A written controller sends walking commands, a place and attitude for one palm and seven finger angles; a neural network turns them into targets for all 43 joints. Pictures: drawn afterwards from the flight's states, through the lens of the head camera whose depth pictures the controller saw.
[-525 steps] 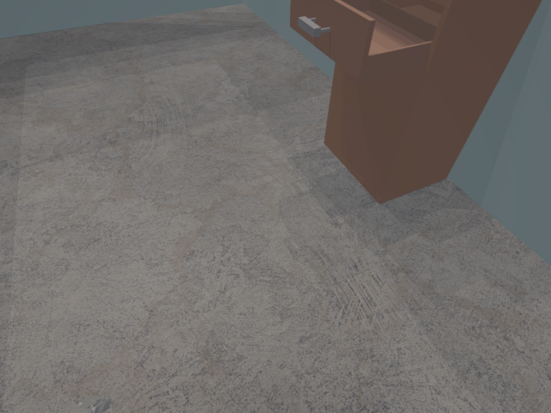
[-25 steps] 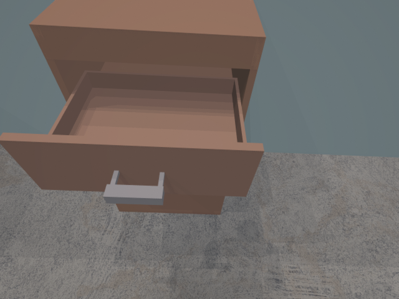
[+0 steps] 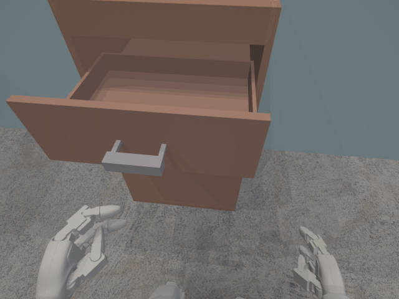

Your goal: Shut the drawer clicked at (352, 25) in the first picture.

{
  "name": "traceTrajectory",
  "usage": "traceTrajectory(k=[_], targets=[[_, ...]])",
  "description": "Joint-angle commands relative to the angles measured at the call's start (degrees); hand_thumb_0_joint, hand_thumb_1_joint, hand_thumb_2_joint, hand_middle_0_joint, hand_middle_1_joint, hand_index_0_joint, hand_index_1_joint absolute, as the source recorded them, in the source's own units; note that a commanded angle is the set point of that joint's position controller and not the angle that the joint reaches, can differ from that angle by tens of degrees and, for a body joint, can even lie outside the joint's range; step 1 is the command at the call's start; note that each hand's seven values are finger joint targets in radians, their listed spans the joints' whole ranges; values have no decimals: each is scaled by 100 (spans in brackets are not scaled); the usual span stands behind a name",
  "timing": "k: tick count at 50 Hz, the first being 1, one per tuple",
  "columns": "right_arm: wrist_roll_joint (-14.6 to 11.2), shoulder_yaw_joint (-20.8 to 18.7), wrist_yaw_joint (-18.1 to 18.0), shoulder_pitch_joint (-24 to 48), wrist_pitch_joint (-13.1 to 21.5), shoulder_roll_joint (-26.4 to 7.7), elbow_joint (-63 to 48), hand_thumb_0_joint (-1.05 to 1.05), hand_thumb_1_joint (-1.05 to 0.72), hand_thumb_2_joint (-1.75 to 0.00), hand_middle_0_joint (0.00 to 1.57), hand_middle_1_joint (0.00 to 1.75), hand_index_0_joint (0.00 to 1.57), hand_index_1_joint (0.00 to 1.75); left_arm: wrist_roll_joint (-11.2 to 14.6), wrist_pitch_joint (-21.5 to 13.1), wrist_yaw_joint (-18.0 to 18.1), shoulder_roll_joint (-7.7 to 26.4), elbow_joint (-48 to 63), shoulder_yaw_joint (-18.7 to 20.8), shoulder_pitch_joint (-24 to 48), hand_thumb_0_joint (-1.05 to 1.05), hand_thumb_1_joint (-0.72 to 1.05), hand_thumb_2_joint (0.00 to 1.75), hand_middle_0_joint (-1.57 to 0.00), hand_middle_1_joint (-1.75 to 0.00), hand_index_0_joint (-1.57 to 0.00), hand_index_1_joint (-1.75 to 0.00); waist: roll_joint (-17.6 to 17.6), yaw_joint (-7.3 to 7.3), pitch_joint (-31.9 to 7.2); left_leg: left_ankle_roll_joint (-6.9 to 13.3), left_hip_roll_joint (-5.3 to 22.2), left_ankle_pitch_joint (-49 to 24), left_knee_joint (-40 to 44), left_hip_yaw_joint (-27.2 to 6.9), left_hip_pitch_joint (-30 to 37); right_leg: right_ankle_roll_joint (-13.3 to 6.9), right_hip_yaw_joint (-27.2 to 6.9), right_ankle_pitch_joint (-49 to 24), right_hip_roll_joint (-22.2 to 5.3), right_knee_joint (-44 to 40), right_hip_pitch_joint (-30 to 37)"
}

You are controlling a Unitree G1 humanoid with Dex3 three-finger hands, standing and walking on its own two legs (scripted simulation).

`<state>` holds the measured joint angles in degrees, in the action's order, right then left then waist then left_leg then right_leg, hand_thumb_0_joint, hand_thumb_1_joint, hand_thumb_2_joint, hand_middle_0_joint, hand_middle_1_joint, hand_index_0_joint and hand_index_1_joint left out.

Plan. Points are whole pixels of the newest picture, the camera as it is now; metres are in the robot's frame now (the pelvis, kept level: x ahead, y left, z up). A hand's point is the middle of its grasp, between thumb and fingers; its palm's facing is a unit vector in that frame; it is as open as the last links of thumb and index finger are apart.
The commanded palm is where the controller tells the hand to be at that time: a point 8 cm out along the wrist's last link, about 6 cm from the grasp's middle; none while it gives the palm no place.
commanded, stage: raise the hand and make a fist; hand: left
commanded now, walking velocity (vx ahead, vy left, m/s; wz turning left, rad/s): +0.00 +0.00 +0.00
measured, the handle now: (137, 154) +0.37 +0.16 +0.10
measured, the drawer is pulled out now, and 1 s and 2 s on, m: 0.28 0.28 0.28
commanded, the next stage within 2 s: bring the fist close to the handle in 1.34 s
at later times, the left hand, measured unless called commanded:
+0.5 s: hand (99, 234) +0.19 +0.17 +0.13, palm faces -0.03 -1.00 -0.02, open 3.2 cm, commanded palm +0.15 +0.22 +0.14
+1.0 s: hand (89, 212) +0.20 +0.16 +0.19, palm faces -0.07 -1.00 -0.05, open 3.3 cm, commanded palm +0.15 +0.21 +0.20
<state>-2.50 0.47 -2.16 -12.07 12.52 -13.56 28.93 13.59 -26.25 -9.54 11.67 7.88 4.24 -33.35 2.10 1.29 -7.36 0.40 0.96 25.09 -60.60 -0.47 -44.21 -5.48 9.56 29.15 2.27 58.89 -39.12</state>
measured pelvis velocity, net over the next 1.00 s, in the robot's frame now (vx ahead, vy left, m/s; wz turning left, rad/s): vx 0.04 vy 0.05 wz -0.02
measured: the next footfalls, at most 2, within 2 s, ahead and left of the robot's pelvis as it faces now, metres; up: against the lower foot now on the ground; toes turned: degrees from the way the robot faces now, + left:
none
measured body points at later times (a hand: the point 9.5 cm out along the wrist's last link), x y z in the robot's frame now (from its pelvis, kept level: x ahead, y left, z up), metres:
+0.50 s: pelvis +0.04 +0.03 +0.03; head +0.06 +0.02 +0.48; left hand +0.19 +0.22 +0.13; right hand +0.23 -0.21 -0.03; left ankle +0.05 +0.12 -0.67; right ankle +0.02 -0.05 -0.67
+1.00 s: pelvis +0.04 +0.05 +0.04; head +0.02 +0.03 +0.49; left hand +0.19 +0.21 +0.20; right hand +0.23 -0.16 -0.01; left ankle +0.05 +0.12 -0.67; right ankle +0.02 -0.05 -0.67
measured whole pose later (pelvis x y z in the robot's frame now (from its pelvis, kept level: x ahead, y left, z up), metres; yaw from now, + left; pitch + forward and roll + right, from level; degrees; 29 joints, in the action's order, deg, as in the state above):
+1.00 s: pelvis +0.04 +0.05 +0.04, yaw -1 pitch +3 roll -1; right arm -4.1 3.7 0.4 -15.3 10.2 -13.6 25.5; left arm 9.4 -1.6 -4.4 10.7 41.0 -4.0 -40.9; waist 4.1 1.3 -6.1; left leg 4.5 -1.9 23.0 -47.0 3.2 -26.9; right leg -1.4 5.4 25.4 0.2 45.2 -22.6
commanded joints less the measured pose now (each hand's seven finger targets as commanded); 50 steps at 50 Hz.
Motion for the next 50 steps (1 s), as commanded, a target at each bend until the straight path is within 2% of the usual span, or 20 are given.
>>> traceTrajectory(k=[1,2,4,5,6,7,8,11,15,18,21,24,28,31,35,41,45,46,49,50], targets=[[-78,-234,-78,330,321,-649,-767,0,-90,-90,20,30,20,30,131,134,-451,734,963,349,439,0,90,90,-78,-93,-78,-93,-297,-307,-383,174,-88,-297,725,-168,373,879,-2136,-48,-683,-2283,700],[-95,-255,-89,371,282,-610,-760,0,-90,-90,20,30,20,30,171,318,-492,826,931,574,217,0,90,90,-80,-95,-80,-95,-329,-183,-515,159,-89,-453,823,-167,457,902,-2086,-437,-718,-2260,972],[-90,-258,-119,419,212,-558,-758,0,-90,-90,20,30,20,30,296,571,-484,809,1062,829,-7,0,90,90,-84,-99,-84,-99,-446,-71,-691,154,-98,-817,997,-168,645,942,-1906,-1370,-732,-2159,1337],[-100,-275,-114,495,190,-544,-710,0,-90,-90,20,30,20,30,294,650,-428,965,942,1104,-210,0,90,90,-86,-101,-86,-101,-529,9,-719,139,-94,-935,1026,-174,679,1017,-1919,-1727,-743,-2131,1492],[-86,-247,-101,470,198,-502,-749,0,-90,-90,20,30,20,30,346,621,-423,698,1241,900,-246,0,90,90,-88,-104,-88,-104,-456,-3,-754,144,-101,-1078,1108,-171,774,1030,-1833,-2192,-754,-2074,1601],[-78,-274,-90,435,209,-475,-725,0,-90,-90,20,30,20,30,352,599,-385,670,1296,941,-349,0,90,90,-90,-106,-90,-106,-578,16,-760,143,-94,-1246,1200,-164,893,983,-1628,-2554,-682,-1990,1656],[-73,-276,-76,436,250,-479,-744,0,-90,-90,20,30,20,30,359,542,-382,497,1466,744,-430,0,90,90,-92,-108,-92,-108,-492,-1,-712,154,-88,-1411,1277,-158,1060,951,-1474,-2884,-625,-1915,1607],[-51,-321,4,334,341,-492,-723,0,-90,-90,20,30,20,30,281,351,-343,358,1715,565,-806,0,90,90,-98,-114,-98,-114,-667,-36,-786,176,-109,-1713,1306,-148,1223,1007,-1356,-3722,-597,-1793,1706],[-62,-355,68,375,417,-532,-752,0,-90,-90,20,30,20,30,158,215,-300,327,2151,317,-1059,0,90,90,-106,-123,-106,-123,-365,-74,-592,222,-110,-1824,1392,-118,1549,849,-1088,-3182,-450,-1779,1344],[-47,-358,94,284,450,-537,-883,0,-90,-90,20,30,20,30,70,219,-215,240,2622,8,-1056,0,90,90,-112,-130,-112,-130,-122,-120,-690,244,-88,-1874,1521,-116,1783,638,-797,-2575,-317,-1690,1135],[-45,-335,93,306,369,-541,-951,0,-90,-90,20,30,20,30,-35,334,-2,211,2774,-94,-1009,0,90,90,-118,-136,-118,-136,-205,-130,-497,244,-46,-1632,1625,-155,1783,532,-658,-1941,-223,-1706,932],[-55,-286,120,320,323,-534,-1116,0,-90,-90,20,30,20,30,-109,474,133,137,3199,-294,-1080,0,90,90,-124,-143,-124,-143,21,-72,-646,230,8,-1728,1722,-224,1983,470,-527,-1782,-187,-1622,922],[-76,-206,164,342,213,-524,-1275,0,-90,-90,20,30,20,30,-224,864,238,-15,3533,-616,-1066,0,90,90,-132,-151,-132,-151,-23,-73,-530,211,75,-1763,1859,-305,2097,463,-446,-1677,-176,-1631,945],[-96,-148,185,393,102,-511,-1333,0,-90,-90,20,30,20,30,-330,1212,321,25,3631,-646,-1145,0,90,90,-138,-158,-138,-158,-131,-41,-255,195,112,-1540,2014,-351,2050,451,-410,-1469,-165,-1706,966],[-118,-81,178,481,7,-508,-1410,0,-90,-90,20,30,20,30,-395,1558,450,221,3964,-538,-935,0,90,90,-140,-160,-140,-160,-28,-8,-67,164,134,-1160,2193,-396,2073,426,-399,-1151,-154,-1787,1019],[-149,11,192,494,66,-509,-1475,0,-90,-90,20,30,20,30,-340,1817,528,113,4409,-661,-681,0,90,90,-140,-160,-140,-160,-225,-46,50,157,167,-837,2371,-469,2155,441,-374,-903,-160,-1933,1067],[-175,1,200,490,145,-537,-1440,0,-90,-90,20,30,20,30,-351,2038,540,262,4596,-577,-676,0,90,90,-140,-160,-140,-160,-30,-2,-43,142,162,-971,2415,-479,2284,429,-407,-1049,-177,-1979,1219],[-179,32,206,491,160,-532,-1468,0,-90,-90,20,30,20,30,-362,2090,532,150,4693,-706,-620,0,90,90,-140,-160,-140,-160,-25,-12,7,148,152,-906,2447,-459,2275,436,-400,-997,-197,-2009,1231],[-181,-2,204,502,132,-527,-1402,0,-90,-90,20,30,20,30,-359,2264,534,133,4491,-631,-902,0,90,90,-140,-160,-140,-160,-227,30,113,156,130,-1055,2473,-395,2282,438,-410,-1169,-193,-2103,1335],[-214,-20,214,562,134,-532,-1398,0,-90,-90,20,30,20,30,-362,2336,541,251,4502,-488,-939,0,90,90,-140,-160,-140,-160,-124,74,80,131,132,-1113,2487,-383,2296,413,-412,-1230,-193,-2089,1424]])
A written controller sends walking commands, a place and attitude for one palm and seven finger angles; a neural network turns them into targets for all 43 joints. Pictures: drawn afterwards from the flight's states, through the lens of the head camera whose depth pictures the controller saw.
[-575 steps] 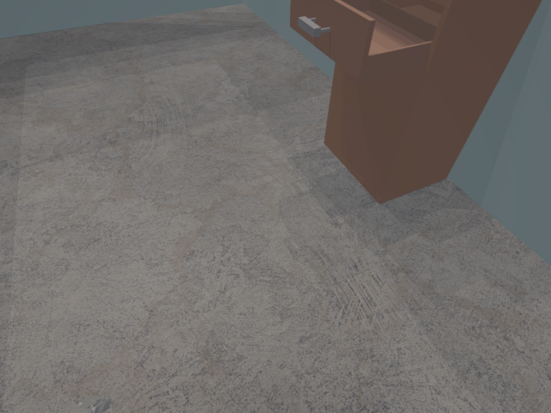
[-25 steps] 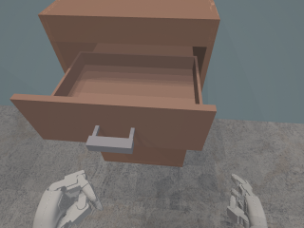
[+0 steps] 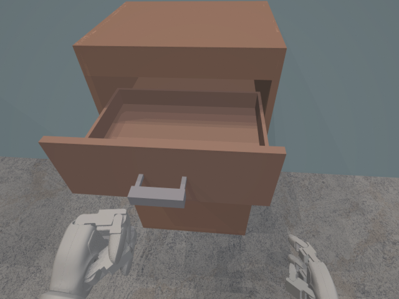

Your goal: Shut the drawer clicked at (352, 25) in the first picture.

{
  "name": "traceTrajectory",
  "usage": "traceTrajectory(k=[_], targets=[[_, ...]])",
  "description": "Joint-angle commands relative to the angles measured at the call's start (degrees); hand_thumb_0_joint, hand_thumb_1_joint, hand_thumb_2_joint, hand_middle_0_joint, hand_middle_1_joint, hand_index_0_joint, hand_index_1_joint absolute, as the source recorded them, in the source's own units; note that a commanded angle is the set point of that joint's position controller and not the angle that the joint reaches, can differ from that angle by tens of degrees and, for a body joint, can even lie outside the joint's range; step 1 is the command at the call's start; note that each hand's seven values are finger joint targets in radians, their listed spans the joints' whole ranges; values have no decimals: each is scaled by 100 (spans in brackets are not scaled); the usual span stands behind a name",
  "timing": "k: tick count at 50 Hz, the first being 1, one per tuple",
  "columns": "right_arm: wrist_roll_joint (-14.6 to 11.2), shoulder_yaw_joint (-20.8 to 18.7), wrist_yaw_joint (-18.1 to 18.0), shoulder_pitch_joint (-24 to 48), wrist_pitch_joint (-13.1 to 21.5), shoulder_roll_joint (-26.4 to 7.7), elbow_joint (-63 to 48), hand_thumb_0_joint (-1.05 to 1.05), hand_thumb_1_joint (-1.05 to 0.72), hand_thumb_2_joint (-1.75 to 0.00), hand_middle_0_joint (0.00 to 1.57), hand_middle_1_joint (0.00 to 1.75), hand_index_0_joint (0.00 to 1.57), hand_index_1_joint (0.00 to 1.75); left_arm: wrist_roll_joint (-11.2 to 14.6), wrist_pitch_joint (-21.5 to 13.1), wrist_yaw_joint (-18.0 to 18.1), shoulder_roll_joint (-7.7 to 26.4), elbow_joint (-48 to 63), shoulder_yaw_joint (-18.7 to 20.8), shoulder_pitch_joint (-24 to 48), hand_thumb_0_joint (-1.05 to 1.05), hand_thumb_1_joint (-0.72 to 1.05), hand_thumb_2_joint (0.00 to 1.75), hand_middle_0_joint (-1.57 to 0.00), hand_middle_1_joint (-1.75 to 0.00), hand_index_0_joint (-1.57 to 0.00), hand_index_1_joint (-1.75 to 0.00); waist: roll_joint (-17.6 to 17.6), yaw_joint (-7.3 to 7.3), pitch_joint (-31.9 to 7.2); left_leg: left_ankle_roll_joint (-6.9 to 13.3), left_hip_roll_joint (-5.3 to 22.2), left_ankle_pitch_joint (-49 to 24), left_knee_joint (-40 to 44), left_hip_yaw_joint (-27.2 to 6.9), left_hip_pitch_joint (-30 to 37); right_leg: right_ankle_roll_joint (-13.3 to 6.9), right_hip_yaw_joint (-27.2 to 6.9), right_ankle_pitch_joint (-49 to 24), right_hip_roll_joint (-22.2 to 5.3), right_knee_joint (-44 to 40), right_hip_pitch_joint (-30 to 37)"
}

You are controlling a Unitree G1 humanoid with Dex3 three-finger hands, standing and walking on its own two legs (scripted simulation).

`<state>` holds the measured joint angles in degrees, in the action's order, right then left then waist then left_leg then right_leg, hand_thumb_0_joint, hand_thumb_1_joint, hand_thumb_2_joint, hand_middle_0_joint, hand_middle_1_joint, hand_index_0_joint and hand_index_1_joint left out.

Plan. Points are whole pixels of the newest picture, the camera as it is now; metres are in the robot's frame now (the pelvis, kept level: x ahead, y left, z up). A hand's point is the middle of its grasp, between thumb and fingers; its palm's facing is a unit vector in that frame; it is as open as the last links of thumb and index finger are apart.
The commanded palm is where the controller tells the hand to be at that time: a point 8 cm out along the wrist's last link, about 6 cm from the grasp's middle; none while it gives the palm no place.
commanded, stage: raise the hand and make a fist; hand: left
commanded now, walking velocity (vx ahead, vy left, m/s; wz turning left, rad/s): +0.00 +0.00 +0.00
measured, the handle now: (159, 188) +0.33 +0.12 +0.06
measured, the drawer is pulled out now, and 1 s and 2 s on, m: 0.28 0.28 0.28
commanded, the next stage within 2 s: bring the fist close to the handle in 0.34 s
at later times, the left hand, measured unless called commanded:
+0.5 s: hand (148, 257) +0.15 +0.08 +0.15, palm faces -0.03 -1.00 -0.07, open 3.3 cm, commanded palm +0.12 +0.14 +0.15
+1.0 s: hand (153, 243) +0.19 +0.09 +0.10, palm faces -0.01 -1.00 -0.04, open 3.3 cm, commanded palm +0.16 +0.15 +0.10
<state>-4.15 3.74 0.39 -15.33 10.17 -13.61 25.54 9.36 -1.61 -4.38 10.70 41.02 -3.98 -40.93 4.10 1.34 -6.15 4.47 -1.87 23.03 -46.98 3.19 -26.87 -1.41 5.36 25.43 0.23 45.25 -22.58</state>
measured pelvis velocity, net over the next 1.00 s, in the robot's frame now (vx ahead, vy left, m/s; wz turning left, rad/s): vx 0.02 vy -0.04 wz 0.01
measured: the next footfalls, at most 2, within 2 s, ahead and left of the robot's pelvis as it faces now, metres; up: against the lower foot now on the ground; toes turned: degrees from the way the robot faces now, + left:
none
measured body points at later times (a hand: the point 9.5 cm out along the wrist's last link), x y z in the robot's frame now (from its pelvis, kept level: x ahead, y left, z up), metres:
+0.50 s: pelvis +0.00 -0.03 +0.00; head -0.02 -0.06 +0.45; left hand +0.15 +0.14 +0.16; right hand +0.20 -0.24 -0.05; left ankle +0.02 +0.07 -0.70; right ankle -0.02 -0.10 -0.70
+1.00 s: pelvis +0.02 -0.04 +0.00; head +0.02 -0.06 +0.45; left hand +0.19 +0.15 +0.11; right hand +0.20 -0.27 -0.07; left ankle +0.02 +0.07 -0.70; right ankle -0.02 -0.10 -0.70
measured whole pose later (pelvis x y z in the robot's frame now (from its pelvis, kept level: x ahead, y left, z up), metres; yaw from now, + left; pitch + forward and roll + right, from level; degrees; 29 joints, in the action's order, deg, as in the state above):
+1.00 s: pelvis +0.02 -0.04 +0.00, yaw +0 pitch +6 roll +0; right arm -3.3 1.3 -0.2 -14.9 10.8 -15.0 28.8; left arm 11.9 -11.6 -7.4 9.5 21.9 0.4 -36.2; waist 2.8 -0.3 -5.9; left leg 1.3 -0.4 23.3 -46.0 1.9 -28.4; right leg -4.3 6.4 26.7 1.8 45.3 -24.5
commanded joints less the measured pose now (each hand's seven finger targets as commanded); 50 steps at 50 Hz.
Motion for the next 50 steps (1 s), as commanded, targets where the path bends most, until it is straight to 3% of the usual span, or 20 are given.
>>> traceTrajectory(k=[1,3,6,8,10,12,18,20,23,25,27,29,30,34,36,40,42,45,47,50], targets=[[-39,-327,-27,878,361,-508,-1108,0,-90,-90,20,30,20,30,56,-111,4,231,1320,206,-191,0,90,90,-140,-160,-140,-160,-332,55,-87,-271,399,-962,1135,-719,600,22,31,-898,0,-717,-220],[-35,-340,-26,862,333,-509,-1101,0,-90,-90,20,30,20,30,94,-101,9,230,1352,233,-269,0,90,90,-140,-160,-140,-160,-456,54,-88,-257,383,-1000,1113,-690,601,35,21,-951,14,-746,-193],[-32,-344,-16,898,384,-499,-1119,0,-90,-90,20,30,20,30,92,-205,54,233,1531,213,-227,0,90,90,-140,-160,-140,-160,-211,43,-21,-245,364,-904,1082,-647,616,26,-2,-842,10,-781,-245],[-10,-357,-16,810,401,-517,-1079,0,-90,-90,20,30,20,30,94,-320,90,205,1484,172,-215,0,90,90,-140,-160,-140,-160,-399,-13,1,-227,360,-868,1041,-655,617,42,-11,-810,24,-803,-304],[-19,-390,-10,846,441,-510,-1065,0,-90,-90,20,30,20,30,100,-392,108,308,1496,272,-309,0,90,90,-140,-160,-140,-160,-276,13,-3,-221,350,-846,988,-637,592,29,-50,-808,31,-821,-303],[-11,-385,-6,790,438,-524,-1063,0,-90,-90,20,30,20,30,78,-462,87,183,1391,118,-290,0,90,90,-140,-160,-140,-160,-448,-55,66,-195,341,-801,950,-623,564,51,-76,-774,16,-858,-364],[-7,-377,-31,820,435,-522,-1051,0,-90,-90,20,30,20,30,81,-498,12,247,1233,145,-193,0,90,90,-140,-160,-140,-160,-535,-61,128,-162,275,-732,834,-533,486,77,-281,-734,-50,-1044,-311],[-16,-384,-52,865,447,-508,-1022,0,-90,-90,20,30,20,30,121,-489,14,442,1233,363,-114,0,90,90,-140,-160,-140,-160,-470,-36,111,-166,259,-710,787,-525,460,74,-369,-688,-68,-1123,-260],[1,-357,-66,871,433,-494,-992,0,-90,-90,20,30,20,30,180,-492,-24,302,975,369,-186,0,90,90,-140,-160,-140,-160,-597,-27,140,-162,233,-798,739,-477,428,107,-477,-813,-114,-1202,-204],[3,-375,-95,874,423,-527,-879,0,-90,-90,20,30,20,30,225,-512,-45,412,625,562,73,0,90,90,-140,-160,-140,-160,-672,-78,274,-174,218,-758,663,-470,369,134,-606,-756,-146,-1340,-254],[22,-360,-123,839,437,-542,-868,0,-90,-90,20,30,20,30,273,-572,-90,357,439,563,194,0,90,90,-140,-160,-140,-160,-832,-111,228,-172,193,-762,605,-451,336,192,-715,-785,-197,-1407,-236],[42,-359,-129,808,482,-541,-856,0,-90,-90,20,30,20,30,298,-681,-139,316,398,543,240,0,90,90,-140,-160,-140,-160,-741,-88,47,-177,174,-855,557,-443,392,241,-798,-1092,-257,-1392,-136],[26,-373,-136,818,507,-557,-816,0,-90,-90,20,30,20,30,302,-735,-136,481,400,672,359,0,90,90,-140,-160,-140,-160,-557,-88,29,-184,169,-890,548,-444,393,214,-786,-1149,-243,-1358,-115],[61,-379,-135,724,527,-568,-747,0,-90,-90,20,30,20,30,317,-945,-201,417,72,706,425,0,90,90,-140,-160,-140,-160,-687,-103,-159,-187,156,-1073,506,-444,368,281,-799,-1710,-285,-1233,4],[61,-381,-129,720,536,-574,-716,0,-90,-90,20,30,20,30,320,-1009,-218,348,-107,644,512,0,90,90,-140,-160,-140,-160,-533,-134,-139,-195,145,-1078,495,-439,329,281,-795,-1803,-288,-1192,-13],[76,-432,-123,698,519,-616,-664,0,-90,-90,20,30,20,30,339,-1141,-244,462,-366,808,618,0,90,90,-140,-160,-140,-160,-609,-98,-287,-205,140,-1213,441,-448,282,318,-842,-2261,-311,-1092,99],[78,-439,-110,646,478,-604,-681,0,-90,-90,20,30,20,30,340,-1197,-262,338,-511,764,490,0,90,90,-140,-160,-140,-160,-821,-119,-449,-200,127,-1349,425,-407,256,366,-787,-2694,-322,-979,213],[76,-487,-97,641,430,-614,-624,0,-90,-90,20,30,20,30,349,-1315,-278,487,-605,953,406,0,90,90,-140,-160,-140,-160,-742,-90,-580,-216,119,-1515,357,-382,206,392,-773,-3303,-335,-825,349],[76,-475,-82,638,411,-603,-669,0,-90,-90,20,30,20,30,339,-1401,-305,261,-706,709,459,0,90,90,-140,-160,-140,-160,-683,-150,-451,-205,123,-1498,381,-372,198,354,-657,-3089,-278,-766,135],[89,-505,-81,599,386,-645,-639,0,-90,-90,20,30,20,30,297,-1529,-252,341,-745,666,694,0,90,90,-140,-160,-140,-160,-538,-208,-347,-198,157,-1437,369,-412,192,232,-537,-2470,-166,-706,-165]])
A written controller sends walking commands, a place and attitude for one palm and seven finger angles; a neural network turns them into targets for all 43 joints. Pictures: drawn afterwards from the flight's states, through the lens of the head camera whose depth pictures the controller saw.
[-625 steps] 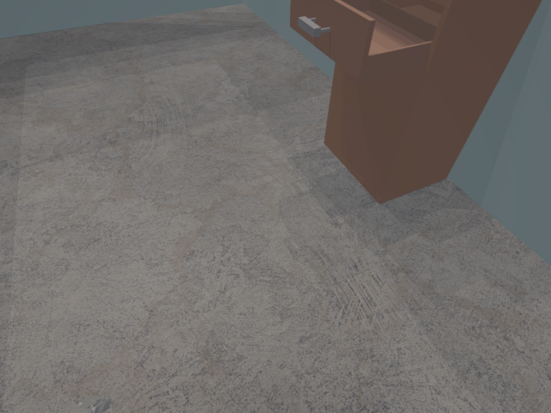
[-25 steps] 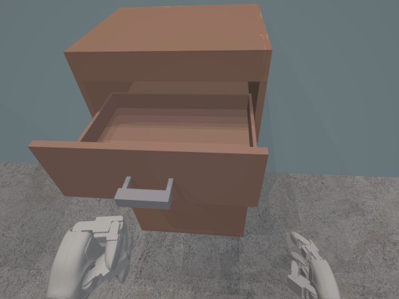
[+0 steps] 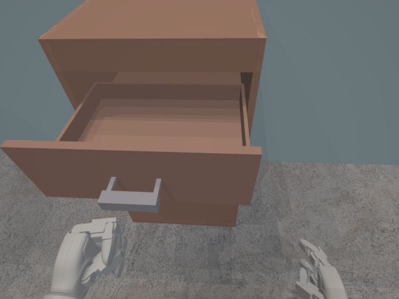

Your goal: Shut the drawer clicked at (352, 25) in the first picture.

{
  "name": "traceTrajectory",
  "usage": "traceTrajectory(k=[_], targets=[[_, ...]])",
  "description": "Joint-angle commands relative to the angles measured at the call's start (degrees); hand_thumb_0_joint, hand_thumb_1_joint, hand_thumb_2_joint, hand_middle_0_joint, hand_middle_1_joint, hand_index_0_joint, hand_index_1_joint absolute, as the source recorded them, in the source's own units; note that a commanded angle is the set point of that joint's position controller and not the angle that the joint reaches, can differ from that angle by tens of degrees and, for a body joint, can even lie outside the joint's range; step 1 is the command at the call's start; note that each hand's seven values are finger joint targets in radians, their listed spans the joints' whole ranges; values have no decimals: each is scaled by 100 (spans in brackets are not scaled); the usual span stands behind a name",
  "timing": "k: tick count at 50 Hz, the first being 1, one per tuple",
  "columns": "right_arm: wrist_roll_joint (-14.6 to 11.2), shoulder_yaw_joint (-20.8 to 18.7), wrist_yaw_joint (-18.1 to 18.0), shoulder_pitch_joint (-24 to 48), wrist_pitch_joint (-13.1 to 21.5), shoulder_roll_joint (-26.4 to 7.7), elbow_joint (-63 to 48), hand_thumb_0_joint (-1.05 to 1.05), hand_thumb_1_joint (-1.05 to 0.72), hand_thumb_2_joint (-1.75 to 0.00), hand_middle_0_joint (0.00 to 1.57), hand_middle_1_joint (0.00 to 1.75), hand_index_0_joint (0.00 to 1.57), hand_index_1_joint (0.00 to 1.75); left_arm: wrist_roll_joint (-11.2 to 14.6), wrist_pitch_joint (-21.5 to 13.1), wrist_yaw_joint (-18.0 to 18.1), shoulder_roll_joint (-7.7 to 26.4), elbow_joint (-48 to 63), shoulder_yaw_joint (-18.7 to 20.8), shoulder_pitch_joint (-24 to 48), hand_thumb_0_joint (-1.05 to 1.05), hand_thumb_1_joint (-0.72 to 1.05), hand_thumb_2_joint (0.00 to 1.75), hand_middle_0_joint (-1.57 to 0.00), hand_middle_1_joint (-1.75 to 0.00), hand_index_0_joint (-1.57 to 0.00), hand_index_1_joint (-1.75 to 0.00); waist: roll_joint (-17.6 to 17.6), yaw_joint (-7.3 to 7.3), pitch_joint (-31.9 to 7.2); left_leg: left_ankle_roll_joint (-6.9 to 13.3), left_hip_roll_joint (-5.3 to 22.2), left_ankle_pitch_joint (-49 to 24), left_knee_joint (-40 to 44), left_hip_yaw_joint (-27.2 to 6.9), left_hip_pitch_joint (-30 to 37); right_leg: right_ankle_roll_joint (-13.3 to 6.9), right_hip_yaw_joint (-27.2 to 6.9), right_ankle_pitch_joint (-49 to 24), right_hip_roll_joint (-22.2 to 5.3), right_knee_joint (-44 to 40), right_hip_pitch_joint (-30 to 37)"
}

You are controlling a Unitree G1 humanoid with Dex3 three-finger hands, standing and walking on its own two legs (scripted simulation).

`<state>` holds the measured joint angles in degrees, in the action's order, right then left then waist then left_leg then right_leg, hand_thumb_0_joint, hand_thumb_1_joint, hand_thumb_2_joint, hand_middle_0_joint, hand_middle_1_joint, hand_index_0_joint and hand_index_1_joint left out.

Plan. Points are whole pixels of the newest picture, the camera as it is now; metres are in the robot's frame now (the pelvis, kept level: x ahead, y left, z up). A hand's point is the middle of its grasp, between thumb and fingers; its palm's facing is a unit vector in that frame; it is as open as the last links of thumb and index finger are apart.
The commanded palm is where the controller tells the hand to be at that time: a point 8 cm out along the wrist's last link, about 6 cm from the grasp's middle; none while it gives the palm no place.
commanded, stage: bring the fist close to the handle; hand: left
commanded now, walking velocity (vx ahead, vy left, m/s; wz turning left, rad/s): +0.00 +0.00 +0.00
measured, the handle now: (132, 191) +0.32 +0.16 +0.06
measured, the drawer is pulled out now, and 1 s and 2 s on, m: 0.28 0.28 0.18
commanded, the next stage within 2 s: push the drawer shut in 0.84 s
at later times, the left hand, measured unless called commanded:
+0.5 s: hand (139, 241) +0.22 +0.12 +0.05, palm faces -0.05 -1.00 -0.02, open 3.3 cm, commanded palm +0.19 +0.18 +0.06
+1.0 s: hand (141, 238) +0.22 +0.12 +0.06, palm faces -0.04 -1.00 -0.03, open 3.3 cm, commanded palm +0.21 +0.17 +0.06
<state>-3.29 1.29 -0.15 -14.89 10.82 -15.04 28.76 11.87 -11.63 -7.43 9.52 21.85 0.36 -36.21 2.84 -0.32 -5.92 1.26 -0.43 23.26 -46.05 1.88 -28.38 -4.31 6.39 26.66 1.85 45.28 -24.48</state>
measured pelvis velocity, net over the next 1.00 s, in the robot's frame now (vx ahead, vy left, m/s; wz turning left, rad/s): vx -0.01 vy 0.01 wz -0.02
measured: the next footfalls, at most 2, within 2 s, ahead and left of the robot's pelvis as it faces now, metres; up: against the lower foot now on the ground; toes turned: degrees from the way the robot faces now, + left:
none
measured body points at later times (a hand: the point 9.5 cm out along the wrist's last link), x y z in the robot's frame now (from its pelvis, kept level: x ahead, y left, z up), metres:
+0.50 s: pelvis -0.01 +0.02 -0.02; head +0.03 +0.00 +0.43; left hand +0.21 +0.18 +0.06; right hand +0.16 -0.22 -0.10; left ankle +0.00 +0.11 -0.71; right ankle -0.03 -0.06 -0.71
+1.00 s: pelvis -0.01 +0.01 -0.02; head +0.04 +0.00 +0.43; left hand +0.22 +0.17 +0.06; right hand +0.16 -0.22 -0.10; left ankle +0.00 +0.11 -0.71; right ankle -0.03 -0.06 -0.71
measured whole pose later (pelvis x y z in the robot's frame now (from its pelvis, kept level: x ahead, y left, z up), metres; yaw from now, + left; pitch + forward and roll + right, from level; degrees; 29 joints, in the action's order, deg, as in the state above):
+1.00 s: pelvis -0.01 +0.01 -0.02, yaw -1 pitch +11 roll +0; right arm -1.9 2.0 1.2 -14.7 4.0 -14.7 24.9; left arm 7.3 -16.2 0.6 8.0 12.2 -5.1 -25.3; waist 3.0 -1.8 -6.9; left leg 2.3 -0.2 26.4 -54.4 2.9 -39.0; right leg -3.7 5.7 29.4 1.6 53.5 -35.2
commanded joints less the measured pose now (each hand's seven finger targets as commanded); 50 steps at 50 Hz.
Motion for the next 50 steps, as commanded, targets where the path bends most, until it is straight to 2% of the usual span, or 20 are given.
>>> traceTrajectory(k=[1,2,5,7,9,10,11,15,18,20,21,25,26,29,30,32,39,43,47,50], targets=[[20,-242,-22,555,315,-505,-1019,0,-90,-90,20,30,20,30,8,-568,57,247,1140,-23,311,0,90,90,-140,-160,-140,-160,-448,-98,-347,133,10,-1380,282,-285,347,496,-576,-2311,-286,-674,-133],[19,-238,-13,546,323,-515,-1049,0,-90,-90,20,30,20,30,-4,-620,81,206,1161,-121,439,0,90,90,-140,-160,-140,-160,-288,-109,-357,131,16,-1299,265,-303,331,461,-561,-2043,-264,-641,-258],[49,-270,-10,507,260,-554,-1034,0,-90,-90,20,30,20,30,-113,-683,232,386,977,-10,519,0,90,90,-140,-160,-140,-160,-347,-73,-467,127,43,-1230,226,-344,277,389,-513,-1749,-195,-529,-380],[59,-248,18,492,210,-530,-1117,0,-90,-90,20,30,20,30,-158,-697,290,148,896,-244,621,0,90,90,-140,-160,-140,-160,-398,-124,-546,125,55,-1202,196,-355,244,383,-446,-1669,-176,-422,-492],[86,-236,30,481,148,-548,-1136,0,-90,-90,20,30,20,30,-200,-719,370,202,825,-199,768,0,90,90,-140,-160,-140,-160,-395,-102,-659,117,48,-1199,148,-362,159,367,-468,-1652,-169,-335,-498],[81,-254,33,471,112,-566,-1116,0,-90,-90,20,30,20,30,-242,-706,437,382,743,-38,788,0,90,90,-140,-160,-140,-160,-367,-72,-659,106,51,-1159,143,-365,102,342,-466,-1567,-155,-319,-499],[91,-224,50,489,85,-538,-1169,0,-90,-90,20,30,20,30,-261,-709,457,154,741,-245,846,0,90,90,-140,-160,-140,-160,-367,-104,-717,111,44,-1191,120,-348,117,349,-455,-1616,-159,-272,-514],[107,-224,65,462,-33,-557,-1178,0,-90,-90,20,30,20,30,-301,-711,551,213,450,-184,993,0,90,90,-140,-160,-140,-160,-361,-107,-701,90,59,-1111,25,-354,-98,339,-472,-1524,-139,-190,-627],[129,-203,75,428,-74,-572,-1200,0,-90,-90,20,30,20,30,-335,-780,595,53,407,-413,1482,0,90,90,-140,-160,-140,-160,-382,-214,-749,92,70,-1015,-67,-390,-152,345,-461,-1393,-130,-89,-832],[147,-223,66,392,-122,-603,-1138,0,-90,-90,20,30,20,30,-380,-828,686,313,225,-131,1522,0,90,90,-140,-160,-140,-160,-367,-164,-816,77,70,-963,-104,-388,-238,321,-499,-1288,-119,-69,-830],[147,-210,84,428,-132,-566,-1182,0,-90,-90,20,30,20,30,-389,-845,673,34,182,-396,1521,0,90,90,-140,-160,-140,-160,-327,-181,-852,83,64,-965,-128,-364,-216,327,-503,-1316,-125,-43,-871],[151,-240,90,351,-188,-587,-1203,0,-90,-90,20,30,20,30,-404,-906,804,302,293,-155,1475,0,90,90,-140,-160,-140,-160,-256,-75,-1204,77,85,-1245,-147,-365,-159,302,-507,-1585,-113,49,-659],[149,-223,105,373,-202,-551,-1256,0,-90,-90,20,30,20,30,-402,-897,806,112,397,-351,1414,0,90,90,-140,-160,-140,-160,-222,-85,-1274,81,85,-1310,-132,-348,-109,309,-493,-1685,-122,69,-626],[142,-230,108,337,-263,-554,-1259,0,-90,-90,20,30,20,30,-378,-836,839,144,334,-308,1311,0,90,90,-140,-160,-140,-160,-367,-115,-1126,79,87,-1315,-157,-323,-207,341,-522,-1822,-124,25,-609],[142,-244,93,326,-308,-584,-1224,0,-90,-90,20,30,20,30,-399,-785,867,300,149,-125,1197,0,90,90,-140,-160,-140,-160,-535,-108,-1018,84,87,-1271,-162,-318,-323,354,-553,-1820,-120,-16,-573],[134,-226,85,355,-348,-582,-1245,0,-90,-90,20,30,20,30,-394,-765,826,198,126,-241,1430,0,90,90,-140,-160,-140,-160,-521,-180,-841,81,78,-1072,-149,-308,-390,368,-560,-1618,-129,-55,-696],[134,-237,62,317,-317,-574,-1241,0,-90,-90,20,30,20,30,-358,-888,807,191,340,-289,1598,0,90,90,-140,-160,-140,-160,-251,-190,-1098,82,81,-1203,-191,-332,-192,352,-556,-1701,-127,-7,-689],[141,-241,75,288,-342,-566,-1261,0,-90,-90,20,30,20,30,-371,-863,800,123,297,-335,1376,0,90,90,-140,-160,-140,-160,-384,-182,-1168,91,76,-1367,-216,-312,-190,378,-562,-2009,-143,20,-582],[138,-231,97,292,-385,-551,-1300,0,-90,-90,20,30,20,30,-406,-825,806,114,317,-365,1213,0,90,90,-140,-160,-140,-160,-348,-167,-1089,84,70,-1372,-213,-307,-223,373,-548,-2028,-152,23,-588],[159,-219,64,297,-416,-595,-1239,0,-90,-90,20,30,20,30,-483,-832,891,209,255,-367,1838,0,90,90,-140,-160,-140,-160,-392,-304,-852,99,83,-1175,-254,-354,-298,374,-551,-1732,-136,5,-846]])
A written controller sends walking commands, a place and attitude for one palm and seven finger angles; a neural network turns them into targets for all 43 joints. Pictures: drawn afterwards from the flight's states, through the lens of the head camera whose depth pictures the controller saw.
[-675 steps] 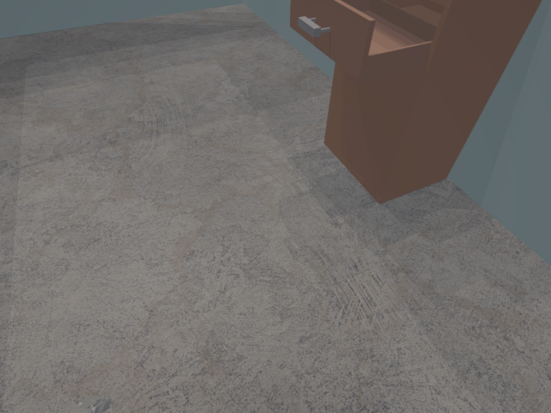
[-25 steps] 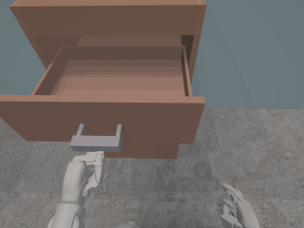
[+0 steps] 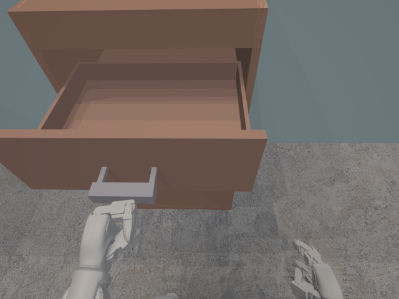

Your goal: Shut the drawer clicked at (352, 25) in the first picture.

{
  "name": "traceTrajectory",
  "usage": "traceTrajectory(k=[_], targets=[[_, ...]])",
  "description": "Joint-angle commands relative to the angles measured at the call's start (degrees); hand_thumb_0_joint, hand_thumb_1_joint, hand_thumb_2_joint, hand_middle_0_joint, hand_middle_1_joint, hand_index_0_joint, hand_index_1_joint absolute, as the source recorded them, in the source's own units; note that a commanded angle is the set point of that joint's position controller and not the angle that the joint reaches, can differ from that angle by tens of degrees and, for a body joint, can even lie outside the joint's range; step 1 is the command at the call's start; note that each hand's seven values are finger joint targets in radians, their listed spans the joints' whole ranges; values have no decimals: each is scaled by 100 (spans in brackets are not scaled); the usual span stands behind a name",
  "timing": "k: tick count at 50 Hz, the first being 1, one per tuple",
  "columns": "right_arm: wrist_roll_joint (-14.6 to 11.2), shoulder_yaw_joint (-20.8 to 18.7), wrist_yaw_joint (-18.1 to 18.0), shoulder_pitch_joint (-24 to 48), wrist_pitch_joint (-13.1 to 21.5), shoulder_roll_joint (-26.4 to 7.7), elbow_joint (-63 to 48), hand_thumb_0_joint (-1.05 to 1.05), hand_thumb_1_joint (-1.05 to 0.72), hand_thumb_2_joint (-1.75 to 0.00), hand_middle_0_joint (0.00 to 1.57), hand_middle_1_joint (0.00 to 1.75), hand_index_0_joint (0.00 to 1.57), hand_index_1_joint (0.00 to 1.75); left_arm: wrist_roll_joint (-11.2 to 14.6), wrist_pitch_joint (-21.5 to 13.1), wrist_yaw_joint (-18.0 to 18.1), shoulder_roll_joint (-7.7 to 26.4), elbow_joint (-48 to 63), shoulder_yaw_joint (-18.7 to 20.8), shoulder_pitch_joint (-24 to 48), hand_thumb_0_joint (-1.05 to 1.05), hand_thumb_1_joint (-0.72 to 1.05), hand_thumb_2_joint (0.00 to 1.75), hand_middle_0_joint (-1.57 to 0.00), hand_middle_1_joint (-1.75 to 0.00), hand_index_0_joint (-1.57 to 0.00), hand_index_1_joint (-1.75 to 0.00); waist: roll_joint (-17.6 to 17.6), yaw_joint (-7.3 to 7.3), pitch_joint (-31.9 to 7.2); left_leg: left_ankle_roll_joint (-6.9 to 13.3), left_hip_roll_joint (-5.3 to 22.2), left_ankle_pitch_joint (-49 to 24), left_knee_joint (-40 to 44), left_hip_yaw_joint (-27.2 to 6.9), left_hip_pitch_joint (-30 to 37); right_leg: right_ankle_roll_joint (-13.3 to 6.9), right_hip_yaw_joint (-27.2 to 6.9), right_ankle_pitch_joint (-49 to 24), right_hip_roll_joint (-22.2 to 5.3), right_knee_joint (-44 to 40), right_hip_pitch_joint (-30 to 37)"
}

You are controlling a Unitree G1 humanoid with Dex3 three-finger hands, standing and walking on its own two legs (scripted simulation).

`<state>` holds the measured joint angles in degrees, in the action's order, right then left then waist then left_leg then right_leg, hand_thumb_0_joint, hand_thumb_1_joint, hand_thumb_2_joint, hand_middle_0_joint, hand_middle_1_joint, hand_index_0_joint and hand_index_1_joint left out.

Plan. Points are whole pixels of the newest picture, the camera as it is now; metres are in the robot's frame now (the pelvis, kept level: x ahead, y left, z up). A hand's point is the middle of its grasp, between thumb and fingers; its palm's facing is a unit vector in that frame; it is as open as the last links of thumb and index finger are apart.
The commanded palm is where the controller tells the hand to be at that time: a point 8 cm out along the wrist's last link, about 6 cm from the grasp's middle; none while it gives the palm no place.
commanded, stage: push the drawer shut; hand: left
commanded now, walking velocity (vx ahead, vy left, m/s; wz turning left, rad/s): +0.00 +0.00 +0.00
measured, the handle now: (126, 182) +0.32 +0.15 +0.08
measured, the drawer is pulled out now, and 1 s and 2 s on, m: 0.28 0.18 0.05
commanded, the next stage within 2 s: none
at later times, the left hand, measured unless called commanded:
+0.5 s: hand (143, 209) +0.27 +0.11 +0.07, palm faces -0.04 -1.00 -0.05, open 3.0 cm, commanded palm +0.27 +0.17 +0.08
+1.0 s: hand (145, 179) +0.33 +0.12 +0.07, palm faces -0.04 -1.00 -0.05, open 3.0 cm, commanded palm +0.32 +0.17 +0.08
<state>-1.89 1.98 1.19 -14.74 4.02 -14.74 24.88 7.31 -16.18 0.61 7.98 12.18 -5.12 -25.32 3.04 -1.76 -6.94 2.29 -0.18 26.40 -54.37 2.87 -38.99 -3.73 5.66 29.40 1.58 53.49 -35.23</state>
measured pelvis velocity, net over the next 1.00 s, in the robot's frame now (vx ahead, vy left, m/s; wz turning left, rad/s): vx -0.02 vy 0.00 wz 0.00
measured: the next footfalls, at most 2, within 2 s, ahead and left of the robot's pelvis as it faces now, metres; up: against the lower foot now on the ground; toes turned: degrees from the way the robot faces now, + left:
none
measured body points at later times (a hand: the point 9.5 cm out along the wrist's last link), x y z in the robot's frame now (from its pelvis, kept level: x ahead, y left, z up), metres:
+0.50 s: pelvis -0.02 +0.00 +0.01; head +0.03 -0.02 +0.45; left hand +0.26 +0.16 +0.08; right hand +0.15 -0.24 -0.09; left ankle +0.01 +0.09 -0.68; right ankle -0.03 -0.08 -0.68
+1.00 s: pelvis -0.02 +0.00 +0.01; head +0.03 +0.00 +0.46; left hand +0.33 +0.17 +0.08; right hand +0.11 -0.24 -0.10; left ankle +0.01 +0.09 -0.68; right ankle -0.03 -0.08 -0.68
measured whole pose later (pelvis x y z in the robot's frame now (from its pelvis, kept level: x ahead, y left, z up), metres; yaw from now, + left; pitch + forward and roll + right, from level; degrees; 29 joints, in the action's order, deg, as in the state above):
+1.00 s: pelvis -0.02 +0.00 +0.01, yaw +0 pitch +10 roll +0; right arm -2.4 2.0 0.4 -13.8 3.3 -15.1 35.2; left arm 8.4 -18.9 0.8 9.9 -23.9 0.2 11.5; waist 1.8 -3.0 -3.9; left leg 2.7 -0.4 21.8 -49.0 3.2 -37.1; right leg -3.4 5.2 24.8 1.5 48.7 -33.7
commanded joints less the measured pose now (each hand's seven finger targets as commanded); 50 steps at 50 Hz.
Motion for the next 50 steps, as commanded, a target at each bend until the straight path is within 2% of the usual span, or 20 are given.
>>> traceTrajectory(k=[1,5,7,11,14,15,19,20,29,30,31,34,35,36,37,40,42,45,46,50], targets=[[27,-283,-73,302,264,-612,-831,0,-90,-90,20,30,20,30,-34,-383,92,259,1168,96,971,0,90,90,-140,-160,-140,-160,-442,-188,-785,0,45,-1427,561,-449,769,326,-512,-1952,-115,-828,209],[21,-284,-101,309,238,-646,-746,0,-90,-90,20,30,20,30,-27,-364,107,492,908,357,1360,0,90,90,-140,-160,-140,-160,-395,-123,-980,1,33,-1436,568,-436,797,310,-560,-1943,-128,-856,352],[5,-278,-99,312,225,-627,-741,0,-90,-90,20,30,20,30,30,-313,88,437,825,366,1501,0,90,90,-140,-160,-140,-160,-394,-118,-1098,-6,32,-1522,599,-422,853,323,-564,-2098,-147,-877,459],[-1,-255,-141,365,217,-646,-573,0,-90,-90,20,30,20,30,82,-273,87,482,502,429,2106,0,90,90,-140,-160,-140,-160,-482,-206,-971,1,28,-1349,621,-437,823,345,-617,-1880,-163,-1014,406],[-7,-244,-150,407,255,-647,-491,0,-90,-90,20,30,20,30,107,-303,56,413,415,308,2620,0,90,90,-140,-160,-140,-160,-337,-240,-1066,2,20,-1251,672,-462,919,341,-618,-1726,-174,-1050,381],[-10,-253,-157,412,258,-681,-459,0,-90,-90,20,30,20,30,102,-287,72,550,317,420,2654,0,90,90,-140,-160,-140,-160,-358,-225,-1015,13,25,-1248,669,-455,898,344,-655,-1708,-178,-1105,394],[-32,-233,-162,480,269,-661,-377,0,-90,-90,20,30,20,30,152,-306,46,396,25,315,3115,0,90,90,-140,-160,-140,-160,-429,-260,-1028,9,24,-1169,775,-451,958,354,-647,-1611,-191,-1184,433],[-28,-239,-174,464,267,-688,-311,0,-90,-90,20,30,20,30,156,-304,75,573,-122,474,3270,0,90,90,-140,-160,-140,-160,-443,-263,-965,18,34,-1129,779,-462,930,359,-688,-1538,-194,-1233,413],[-52,-233,-189,533,274,-686,-80,0,-90,-90,20,30,20,30,230,-385,102,611,-878,619,4306,0,90,90,-140,-160,-140,-160,-426,-260,-1004,2,23,-901,975,-442,1032,354,-746,-1197,-206,-1418,492],[-59,-242,-193,534,257,-720,-29,0,-90,-90,20,30,20,30,208,-393,135,812,-1063,792,4319,0,90,90,-140,-160,-140,-160,-441,-229,-966,6,39,-875,987,-450,991,355,-763,-1112,-194,-1431,472],[-55,-228,-185,541,254,-686,-36,0,-90,-90,20,30,20,30,219,-406,117,579,-1087,603,4485,0,90,90,-140,-160,-140,-160,-367,-254,-1006,5,23,-914,1025,-440,1050,348,-735,-1190,-198,-1417,513],[-58,-238,-177,504,258,-690,42,0,-90,-90,20,30,20,30,243,-440,132,622,-1314,673,4879,0,90,90,-140,-160,-140,-160,-290,-266,-1095,-6,22,-939,1046,-441,1151,345,-729,-1259,-190,-1423,493],[-55,-257,-185,450,242,-732,91,0,-90,-90,20,30,20,30,229,-439,160,825,-1510,877,4847,0,90,90,-140,-160,-140,-160,-575,-258,-1057,8,49,-943,1049,-446,1069,372,-745,-1244,-184,-1459,550],[-60,-255,-176,463,236,-709,89,0,-90,-90,20,30,20,30,242,-464,130,657,-1553,741,4946,0,90,90,-140,-160,-140,-160,-559,-273,-1129,9,30,-975,1064,-423,1099,379,-774,-1304,-196,-1477,597],[-61,-269,-173,450,239,-712,107,0,-90,-90,20,30,20,30,241,-498,133,741,-1534,834,5028,0,90,90,-140,-160,-140,-160,-332,-218,-1218,-14,32,-1057,1083,-423,1167,346,-740,-1406,-188,-1421,617],[-48,-277,-161,371,215,-750,190,0,-90,-90,20,30,20,30,218,-515,158,836,-1903,945,5161,0,90,90,-140,-160,-140,-160,-502,-228,-1168,-6,46,-1096,1108,-424,1141,360,-702,-1473,-165,-1418,602],[-57,-286,-141,346,218,-719,196,0,-90,-90,20,30,20,30,223,-562,132,591,-1935,730,5455,0,90,90,-140,-160,-140,-160,-383,-277,-1189,-19,43,-1108,1135,-440,1254,338,-639,-1504,-156,-1388,521],[-44,-304,-147,261,190,-771,292,0,-90,-90,20,30,20,30,204,-593,178,841,-2235,964,5714,0,90,90,-140,-160,-140,-160,-505,-309,-1189,-4,63,-1094,1133,-459,1219,354,-643,-1472,-128,-1381,456],[-41,-309,-138,228,183,-752,302,0,-90,-90,20,30,20,30,211,-621,165,753,-2280,925,5798,0,90,90,-140,-160,-140,-160,-513,-308,-1267,-10,50,-1133,1149,-442,1246,348,-631,-1532,-129,-1369,521],[-34,-328,-126,142,151,-774,358,0,-90,-90,20,30,20,30,179,-680,182,897,-2487,1076,5982,0,90,90,-140,-160,-140,-160,-298,-259,-1416,-27,55,-1321,1148,-451,1349,319,-600,-1720,-97,-1294,522]])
